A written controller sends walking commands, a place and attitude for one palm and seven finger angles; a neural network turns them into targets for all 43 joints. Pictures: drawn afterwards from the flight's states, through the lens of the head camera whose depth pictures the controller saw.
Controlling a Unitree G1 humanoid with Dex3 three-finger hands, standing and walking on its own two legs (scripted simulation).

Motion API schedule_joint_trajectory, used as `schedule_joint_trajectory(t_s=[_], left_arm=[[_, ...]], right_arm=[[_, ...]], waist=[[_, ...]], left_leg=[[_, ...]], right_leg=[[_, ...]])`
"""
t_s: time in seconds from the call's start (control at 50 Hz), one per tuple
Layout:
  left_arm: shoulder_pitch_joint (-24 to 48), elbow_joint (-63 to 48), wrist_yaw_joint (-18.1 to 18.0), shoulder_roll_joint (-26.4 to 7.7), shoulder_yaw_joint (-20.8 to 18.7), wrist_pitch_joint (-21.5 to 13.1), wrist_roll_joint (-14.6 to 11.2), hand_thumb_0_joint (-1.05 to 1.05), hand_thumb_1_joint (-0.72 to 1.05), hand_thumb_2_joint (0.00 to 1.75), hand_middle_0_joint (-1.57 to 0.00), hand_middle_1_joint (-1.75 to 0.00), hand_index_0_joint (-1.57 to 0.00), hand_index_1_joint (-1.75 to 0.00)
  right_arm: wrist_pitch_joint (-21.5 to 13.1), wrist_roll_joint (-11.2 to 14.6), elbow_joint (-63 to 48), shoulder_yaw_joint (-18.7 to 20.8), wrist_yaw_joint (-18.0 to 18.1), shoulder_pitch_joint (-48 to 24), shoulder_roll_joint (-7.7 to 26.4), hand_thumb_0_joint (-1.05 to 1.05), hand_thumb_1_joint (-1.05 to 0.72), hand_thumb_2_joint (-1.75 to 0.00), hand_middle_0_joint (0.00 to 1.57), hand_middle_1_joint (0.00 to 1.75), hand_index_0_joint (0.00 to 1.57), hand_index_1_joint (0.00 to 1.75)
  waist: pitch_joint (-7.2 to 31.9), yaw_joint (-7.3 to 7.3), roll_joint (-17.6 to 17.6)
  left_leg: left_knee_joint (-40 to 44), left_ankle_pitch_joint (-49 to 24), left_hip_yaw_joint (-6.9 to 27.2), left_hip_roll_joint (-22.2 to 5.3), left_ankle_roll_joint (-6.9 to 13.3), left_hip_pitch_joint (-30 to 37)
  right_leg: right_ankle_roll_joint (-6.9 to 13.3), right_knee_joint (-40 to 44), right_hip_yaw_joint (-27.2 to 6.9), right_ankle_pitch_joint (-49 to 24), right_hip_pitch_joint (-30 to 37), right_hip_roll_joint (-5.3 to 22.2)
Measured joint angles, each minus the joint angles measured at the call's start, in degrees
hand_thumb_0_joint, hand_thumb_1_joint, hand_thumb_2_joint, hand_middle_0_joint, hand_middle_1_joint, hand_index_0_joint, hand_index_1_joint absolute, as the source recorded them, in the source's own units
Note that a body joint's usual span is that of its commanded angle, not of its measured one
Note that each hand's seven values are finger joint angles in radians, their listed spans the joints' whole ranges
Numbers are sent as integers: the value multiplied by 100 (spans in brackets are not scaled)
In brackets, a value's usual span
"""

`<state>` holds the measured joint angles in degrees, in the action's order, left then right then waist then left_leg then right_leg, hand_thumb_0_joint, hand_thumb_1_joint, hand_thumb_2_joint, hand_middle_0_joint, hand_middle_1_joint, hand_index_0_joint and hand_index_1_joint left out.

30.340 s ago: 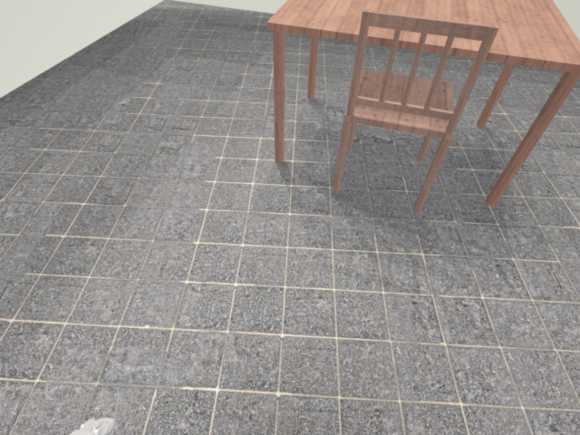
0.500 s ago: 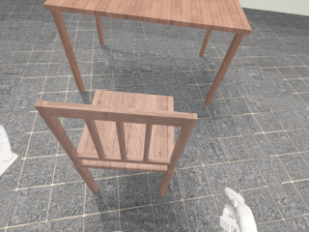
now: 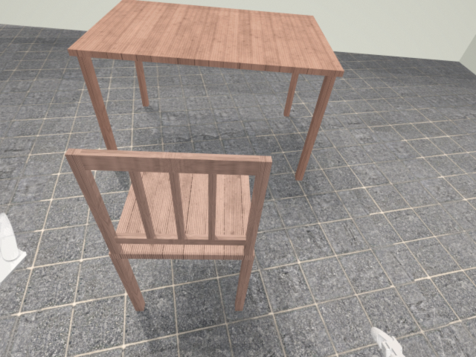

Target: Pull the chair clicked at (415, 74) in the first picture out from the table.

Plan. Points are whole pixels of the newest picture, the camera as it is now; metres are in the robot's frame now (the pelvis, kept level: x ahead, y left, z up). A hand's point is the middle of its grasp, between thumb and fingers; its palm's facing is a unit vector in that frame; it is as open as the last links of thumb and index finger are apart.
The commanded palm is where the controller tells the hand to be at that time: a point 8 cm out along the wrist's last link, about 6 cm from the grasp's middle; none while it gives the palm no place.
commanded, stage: stop stepping back and stand still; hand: left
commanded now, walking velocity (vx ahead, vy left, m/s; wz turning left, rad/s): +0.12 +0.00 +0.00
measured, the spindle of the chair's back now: (178, 207) +0.49 +0.16 -0.10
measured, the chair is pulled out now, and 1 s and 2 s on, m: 0.65 0.65 0.65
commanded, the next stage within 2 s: let the arm hang, fingers relaxed in 0.34 s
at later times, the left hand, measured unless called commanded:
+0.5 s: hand (45, 276) +0.20 +0.27 +0.11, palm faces +0.38 -0.80 -0.47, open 7.4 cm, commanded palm none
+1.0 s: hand out of the picture -0.02 +0.17 -0.17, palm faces +0.07 -0.97 -0.23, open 7.2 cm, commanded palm none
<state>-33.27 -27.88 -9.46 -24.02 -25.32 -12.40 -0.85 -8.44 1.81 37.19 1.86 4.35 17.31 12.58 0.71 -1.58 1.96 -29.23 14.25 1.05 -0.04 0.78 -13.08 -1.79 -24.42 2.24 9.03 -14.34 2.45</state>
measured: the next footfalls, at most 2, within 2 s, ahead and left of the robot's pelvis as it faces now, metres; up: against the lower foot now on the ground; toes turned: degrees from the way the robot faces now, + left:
none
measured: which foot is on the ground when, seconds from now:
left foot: down 0.00-1.00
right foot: down 0.00-1.00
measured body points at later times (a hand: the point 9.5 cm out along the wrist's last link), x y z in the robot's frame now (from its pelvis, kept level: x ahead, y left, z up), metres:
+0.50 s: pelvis -0.01 -0.01 +0.00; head -0.02 -0.01 +0.45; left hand +0.17 +0.31 +0.13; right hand +0.15 -0.24 -0.10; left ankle +0.02 +0.11 -0.74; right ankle +0.06 -0.14 -0.74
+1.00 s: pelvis +0.01 -0.02 +0.00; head +0.03 -0.02 +0.45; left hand -0.02 +0.22 -0.15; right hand -0.03 -0.24 -0.16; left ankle +0.02 +0.11 -0.74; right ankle +0.06 -0.14 -0.74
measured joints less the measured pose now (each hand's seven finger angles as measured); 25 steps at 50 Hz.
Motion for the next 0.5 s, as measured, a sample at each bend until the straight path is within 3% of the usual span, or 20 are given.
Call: schedule_joint_trajectory(t_s=[0.12,0.26,0.44,0.46,0.5], left_arm=[[238,225,9,228,184,-21,81,2,89,90,-21,-30,-22,-30],[264,284,32,231,243,37,82,2,89,90,-21,-30,-22,-30],[259,277,5,233,222,84,56,1,89,90,-21,-30,-22,-30],[395,530,88,204,330,36,140,1,89,90,-21,-30,-21,-30],[924,1608,402,254,780,319,251,1,90,90,-20,-30,-21,-30]], right_arm=[[-5,-33,12,-123,-64,-68,-170,1,-90,-90,20,30,20,30],[20,-83,-23,-274,-95,-228,-337,1,-90,-90,20,30,20,30],[50,-99,-5,-246,-69,-310,-226,1,-90,-90,20,30,20,30],[-19,-118,90,-190,-174,-320,-158,1,-90,-90,20,30,20,30],[99,-173,417,-96,-359,-430,16,1,-90,-90,20,30,20,30]], waist=[[34,61,-144],[-38,109,-217],[-105,161,-213],[-52,168,-242],[48,215,-325]], left_leg=[[-7,-55,23,-35,23,-12],[73,-144,39,-40,-13,0],[226,-201,80,-53,-60,31],[160,-186,112,-39,-66,-74],[-26,-127,164,42,-64,-274]], right_leg=[[33,12,-101,159,21,-108],[38,148,-203,-79,61,-173],[47,385,-207,-341,138,-204],[69,271,-154,-276,29,-179],[43,-45,-96,-124,-204,-93]])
